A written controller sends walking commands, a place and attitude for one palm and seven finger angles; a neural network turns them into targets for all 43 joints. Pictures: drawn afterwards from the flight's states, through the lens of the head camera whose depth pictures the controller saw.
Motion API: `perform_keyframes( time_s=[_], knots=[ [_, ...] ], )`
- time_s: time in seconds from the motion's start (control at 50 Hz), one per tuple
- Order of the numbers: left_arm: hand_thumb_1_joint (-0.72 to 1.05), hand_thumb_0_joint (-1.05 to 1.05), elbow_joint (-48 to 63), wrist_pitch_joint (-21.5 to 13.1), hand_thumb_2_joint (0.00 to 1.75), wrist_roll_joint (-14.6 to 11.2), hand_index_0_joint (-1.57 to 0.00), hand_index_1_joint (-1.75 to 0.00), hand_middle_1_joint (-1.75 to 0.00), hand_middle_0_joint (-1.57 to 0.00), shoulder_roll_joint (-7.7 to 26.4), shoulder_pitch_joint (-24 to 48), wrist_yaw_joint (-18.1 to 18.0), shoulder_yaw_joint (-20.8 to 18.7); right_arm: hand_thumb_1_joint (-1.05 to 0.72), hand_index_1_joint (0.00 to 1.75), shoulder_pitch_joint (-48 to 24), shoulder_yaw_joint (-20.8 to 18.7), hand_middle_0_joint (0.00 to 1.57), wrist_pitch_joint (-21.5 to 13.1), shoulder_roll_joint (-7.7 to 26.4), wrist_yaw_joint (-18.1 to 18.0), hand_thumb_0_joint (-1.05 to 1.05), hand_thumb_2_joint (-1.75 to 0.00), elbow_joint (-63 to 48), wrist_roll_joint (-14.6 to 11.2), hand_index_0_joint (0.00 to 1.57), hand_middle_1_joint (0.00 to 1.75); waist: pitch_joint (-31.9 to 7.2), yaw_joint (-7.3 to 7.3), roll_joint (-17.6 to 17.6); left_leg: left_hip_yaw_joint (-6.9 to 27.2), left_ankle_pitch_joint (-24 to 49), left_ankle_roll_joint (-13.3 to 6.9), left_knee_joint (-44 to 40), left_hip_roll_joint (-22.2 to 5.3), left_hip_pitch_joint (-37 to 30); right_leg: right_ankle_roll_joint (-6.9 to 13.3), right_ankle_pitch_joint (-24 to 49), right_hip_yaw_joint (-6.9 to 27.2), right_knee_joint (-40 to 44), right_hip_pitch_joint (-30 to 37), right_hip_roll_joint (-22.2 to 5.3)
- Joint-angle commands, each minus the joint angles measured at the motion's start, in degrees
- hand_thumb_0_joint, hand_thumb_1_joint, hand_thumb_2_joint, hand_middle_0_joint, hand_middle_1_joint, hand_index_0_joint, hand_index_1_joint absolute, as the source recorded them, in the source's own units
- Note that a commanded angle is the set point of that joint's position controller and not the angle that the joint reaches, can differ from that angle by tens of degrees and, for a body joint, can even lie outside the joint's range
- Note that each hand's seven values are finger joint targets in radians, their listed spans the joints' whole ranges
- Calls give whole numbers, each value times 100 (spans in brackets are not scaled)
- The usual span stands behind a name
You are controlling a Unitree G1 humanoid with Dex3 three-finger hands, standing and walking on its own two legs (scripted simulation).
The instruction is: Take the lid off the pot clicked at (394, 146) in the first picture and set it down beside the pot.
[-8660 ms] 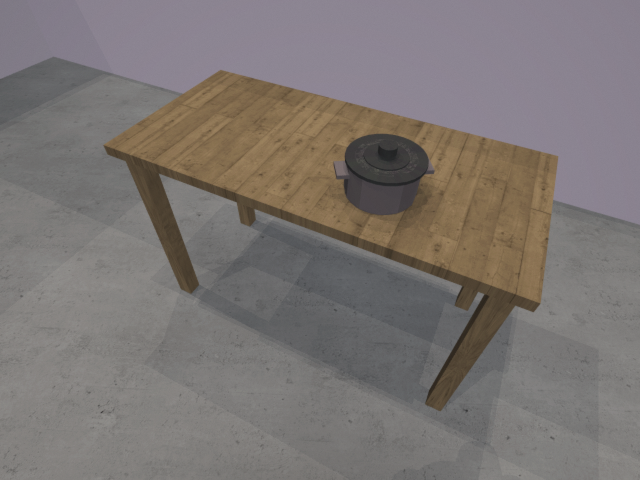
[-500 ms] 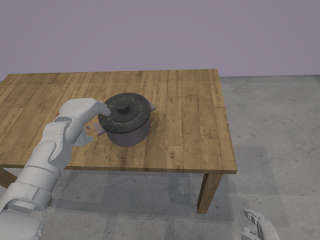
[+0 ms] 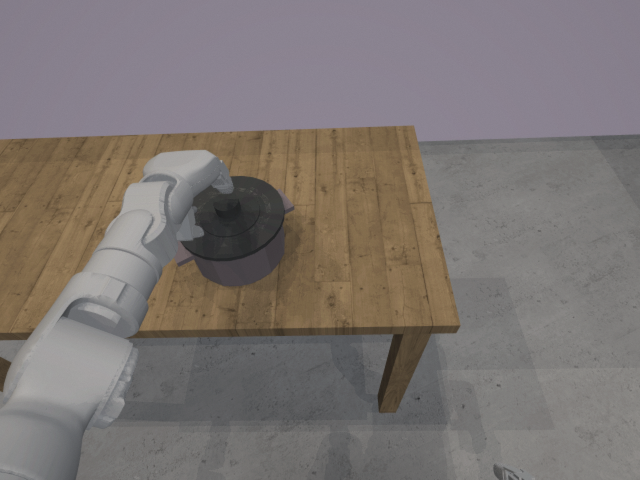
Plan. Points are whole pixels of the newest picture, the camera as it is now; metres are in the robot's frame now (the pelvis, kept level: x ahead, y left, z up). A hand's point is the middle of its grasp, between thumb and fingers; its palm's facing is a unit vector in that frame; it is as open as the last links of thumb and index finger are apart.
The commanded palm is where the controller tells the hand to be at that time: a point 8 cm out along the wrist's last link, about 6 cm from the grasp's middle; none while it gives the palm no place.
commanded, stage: move the open hand above the knob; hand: left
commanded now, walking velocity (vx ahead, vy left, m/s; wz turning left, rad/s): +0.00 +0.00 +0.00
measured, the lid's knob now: (227, 205) +0.52 +0.14 +0.01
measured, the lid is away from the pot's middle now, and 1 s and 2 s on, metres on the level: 0.00 0.00 0.00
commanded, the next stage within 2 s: lower the open fingers around the knob in 1.00 s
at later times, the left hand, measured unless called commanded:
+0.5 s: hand (216, 185) +0.50 +0.14 +0.08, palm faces -0.37 -0.03 -0.93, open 10.3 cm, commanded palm +0.50 +0.15 +0.15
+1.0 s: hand (208, 188) +0.49 +0.15 +0.08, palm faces -0.38 -0.03 -0.92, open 10.3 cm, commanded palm +0.50 +0.15 +0.15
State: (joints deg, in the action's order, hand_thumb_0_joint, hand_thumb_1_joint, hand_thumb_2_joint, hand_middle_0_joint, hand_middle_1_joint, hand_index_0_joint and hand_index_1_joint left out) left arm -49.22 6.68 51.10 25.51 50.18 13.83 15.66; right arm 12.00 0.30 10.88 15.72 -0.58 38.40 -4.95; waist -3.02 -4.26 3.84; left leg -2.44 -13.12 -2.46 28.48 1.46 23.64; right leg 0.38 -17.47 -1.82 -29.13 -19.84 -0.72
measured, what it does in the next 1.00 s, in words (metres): stands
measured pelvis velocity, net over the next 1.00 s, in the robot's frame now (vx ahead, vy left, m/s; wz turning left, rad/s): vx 0.00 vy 0.00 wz -0.03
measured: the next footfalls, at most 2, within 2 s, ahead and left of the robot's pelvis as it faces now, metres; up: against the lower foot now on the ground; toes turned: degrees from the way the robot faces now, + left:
none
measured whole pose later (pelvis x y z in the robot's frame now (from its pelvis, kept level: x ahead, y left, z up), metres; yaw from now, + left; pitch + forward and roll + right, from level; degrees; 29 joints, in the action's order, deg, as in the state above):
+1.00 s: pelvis +0.00 +0.00 +0.00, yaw -2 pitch +12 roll +0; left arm -60.8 7.4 53.2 25.3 59.3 13.4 14.1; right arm 14.5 -0.6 7.6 15.6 -2.1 40.3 -4.2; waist -5.1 -6.7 3.0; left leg -3.6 -13.9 -2.5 29.7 0.5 27.9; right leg 0.4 -17.3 -0.5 -29.6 -24.3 0.1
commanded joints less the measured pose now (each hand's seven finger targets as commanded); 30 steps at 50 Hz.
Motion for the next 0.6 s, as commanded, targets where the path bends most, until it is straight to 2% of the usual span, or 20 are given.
perform_keyframes(
  time_s=[0.0, 0.02, 0.04, 0.06, 0.12, 0.14, 0.16, 0.2, 0.22, 0.24, 0.26, 0.32, 0.36, 0.38, 0.4, 0.42, 0.44, 0.46, 0.56, 0.58],
  knots=[
    [-27, 0, 564, -29, 130, 151, -80, -8, -8, -80, 1185, 3242, -337, -565, -90, 30, 201, -272, 20, -223, 796, -80, 0, -90, -446, 58, 20, 30, -2285, -169, -314, 292, 1805, -164, 47, 4, -1800, 166, 2043, 14, 238, -101, 231],
    [-27, 0, 473, -39, 130, 150, -80, -8, -8, -80, 1332, 3251, -367, -753, -90, 30, 249, -288, 20, -249, 813, -95, 0, -90, -426, 74, 20, 30, -2345, -148, -489, 304, 1916, -178, 56, -13, -1710, 170, 2161, 27, 230, -6, 230],
    [-27, 0, 389, 4, 130, 131, -80, -8, -8, -80, 1083, 3371, -379, -517, -90, 30, 295, -302, 20, -249, 811, -96, 0, -90, -403, 87, 20, 30, -2291, -207, -305, 260, 1891, -172, 62, -26, -1724, 160, 2148, 20, 217, -81, 222],
    [-27, 0, 219, 30, 130, 181, -80, -8, -8, -80, 1319, 3408, -422, -707, -90, 30, 380, -299, 20, -274, 832, -100, 0, -90, -348, 82, 20, 30, -2337, -183, -405, 280, 1869, -173, 57, -23, -1671, 156, 2142, 34, 226, -78, 241],
    [-27, 0, -12, 102, 130, 247, -80, -8, -8, -80, 1282, 3612, -465, -697, -90, 30, 480, -321, 20, -345, 850, -141, 0, -90, -311, 94, 20, 30, -2481, -241, -548, 243, 1996, -191, 95, -34, -1580, 149, 2335, 69, 209, -39, 246],
    [-27, 0, -10, 143, 130, 231, -80, -8, -8, -80, 1175, 3771, -470, -570, -90, 30, 527, -334, 20, -346, 859, -139, 0, -90, -278, 111, 20, 30, -2440, -285, -367, 208, 1947, -187, 105, -50, -1589, 140, 2336, 70, 203, -57, 235],
    [-27, 0, 67, 149, 130, 275, -80, -8, -8, -80, 1213, 3955, -477, -578, -90, 30, 592, -352, 20, -373, 872, -139, 0, -90, -242, 110, 20, 30, -2612, -314, -331, 233, 2012, -182, 122, -49, -1737, 134, 2345, 76, 202, -153, 250],
    [-27, 0, -273, 179, 130, 307, -80, -8, -8, -80, 1369, 3575, -482, -767, -90, 30, 649, -342, 20, -423, 874, -129, 0, -90, -265, 119, 20, 30, -2568, -217, -293, 234, 2151, -175, 140, -42, -1669, 145, 2421, 67, 183, -103, 266],
    [-27, 0, -381, 159, 130, 304, -80, -8, -8, -80, 1360, 3469, -453, -781, -90, 30, 659, -337, 20, -435, 881, -135, 0, -90, -270, 118, 20, 30, -2580, -229, -458, 238, 2225, -178, 149, -50, -1555, 142, 2511, 78, 182, -25, 262],
    [-27, 0, -508, 200, 130, 282, -80, -8, -8, -80, 1203, 3447, -441, -628, -90, 30, 689, -342, 20, -426, 889, -139, 0, -90, -254, 129, 20, 30, -2419, -260, -369, 181, 2118, -181, 139, -67, -1491, 130, 2457, 63, 189, -68, 251],
    [-27, 0, -306, 190, 130, 348, -80, -8, -8, -80, 1415, 3685, -450, -744, -90, 30, 716, -349, 20, -431, 906, -139, 0, -90, -226, 121, 20, 30, -2536, -255, -336, 188, 2129, -175, 129, -79, -1549, 128, 2492, 77, 187, -70, 257],
    [-27, 0, 119, 92, 130, 343, -80, -8, -8, -80, 1428, 3683, -439, -852, -90, 30, 700, -397, 20, -484, 842, -140, 0, -90, -346, 155, 20, 30, -2941, -202, -223, 216, 2649, -209, 227, -70, -1812, 130, 2815, 116, 188, 91, 249],
    [-27, 0, -200, 138, 130, 347, -80, -8, -8, -80, 1413, 3498, -440, -789, -90, 30, 769, -379, 20, -465, 866, -147, 0, -90, -275, 142, 20, 30, -2655, -247, -371, 161, 2428, -215, 203, -72, -1662, 102, 2733, 94, 212, 22, 274],
    [-27, 0, -408, 190, 130, 353, -80, -8, -8, -80, 1583, 3392, -468, -907, -90, 30, 769, -364, 20, -459, 892, -162, 0, -90, -263, 122, 20, 30, -2453, -230, -513, 147, 2208, -215, 158, -88, -1470, 103, 2628, 77, 229, 50, 263],
    [-27, 0, -188, 197, 130, 371, -80, -8, -8, -80, 1518, 3629, -469, -798, -90, 30, 721, -355, 20, -465, 896, -171, 0, -90, -270, 116, 20, 30, -2529, -256, -452, 108, 2097, -218, 130, -65, -1482, 98, 2645, 108, 243, 39, 263],
    [-27, 0, -107, 169, 130, 352, -80, -8, -8, -80, 1609, 3586, -462, -938, -90, 30, 701, -375, 20, -485, 874, -184, 0, -90, -312, 130, 20, 30, -2627, -211, -394, 104, 2198, -230, 165, -54, -1479, 115, 2768, 135, 243, 139, 239],
    [-27, 0, -191, 205, 130, 305, -80, -8, -8, -80, 1401, 3549, -435, -730, -90, 30, 693, -357, 20, -473, 871, -185, 0, -90, -315, 124, 20, 30, -2474, -266, -356, 91, 2115, -231, 150, -54, -1463, 104, 2714, 117, 249, 120, 232],
    [-27, 0, 32, 184, 130, 334, -80, -8, -8, -80, 1517, 3788, -422, -785, -90, 30, 715, -370, 20, -478, 881, -189, 0, -90, -277, 119, 20, 30, -2607, -283, -322, 100, 2136, -235, 155, -60, -1561, 98, 2743, 128, 251, 102, 237],
    [-27, 0, 64, 99, 130, 284, -80, -8, -8, -80, 1405, 3739, -270, -682, -90, 30, 671, -377, 20, -462, 863, -209, 0, -90, -274, 102, 20, 30, -2549, -344, -326, 102, 2155, -250, 212, -54, -1698, 89, 2714, 137, 269, -33, 233],
    [-27, 0, 59, 80, 130, 269, -80, -8, -8, -80, 1275, 3682, -252, -590, -90, 30, 657, -374, 20, -461, 842, -202, 0, -90, -291, 104, 20, 30, -2573, -336, -284, 103, 2179, -250, 223, -47, -1731, 94, 2709, 123, 254, -52, 235]
  ],
)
